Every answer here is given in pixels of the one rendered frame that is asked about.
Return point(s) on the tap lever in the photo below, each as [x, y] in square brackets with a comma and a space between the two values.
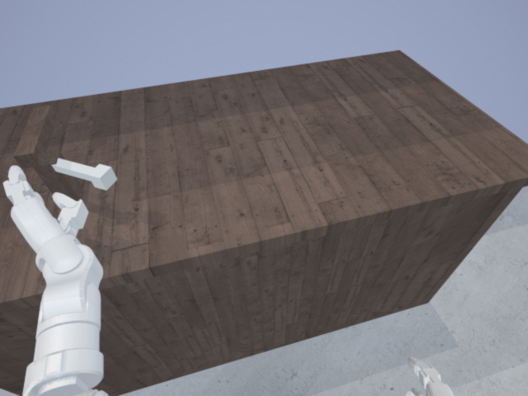
[101, 176]

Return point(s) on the robot right hand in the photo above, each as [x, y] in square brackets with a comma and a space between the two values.
[430, 379]

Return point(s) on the left robot forearm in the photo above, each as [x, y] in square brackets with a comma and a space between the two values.
[67, 360]

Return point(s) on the counter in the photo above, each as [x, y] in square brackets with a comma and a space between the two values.
[254, 210]

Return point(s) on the robot left hand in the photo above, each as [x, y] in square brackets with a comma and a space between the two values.
[30, 215]

